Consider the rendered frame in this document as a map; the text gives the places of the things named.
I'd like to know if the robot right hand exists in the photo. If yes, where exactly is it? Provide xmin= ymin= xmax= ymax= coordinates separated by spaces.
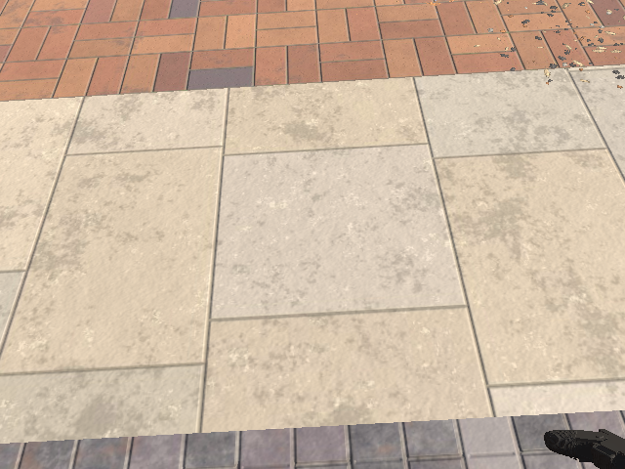
xmin=544 ymin=429 xmax=625 ymax=469

